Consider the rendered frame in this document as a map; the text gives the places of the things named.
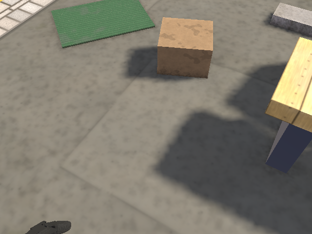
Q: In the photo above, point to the left robot hand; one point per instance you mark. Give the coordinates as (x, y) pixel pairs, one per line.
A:
(53, 227)

